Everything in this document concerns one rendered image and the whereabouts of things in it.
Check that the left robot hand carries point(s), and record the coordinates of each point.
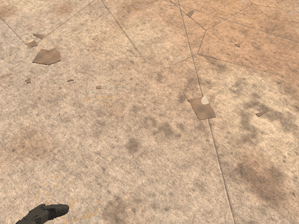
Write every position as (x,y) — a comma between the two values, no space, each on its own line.
(43,213)

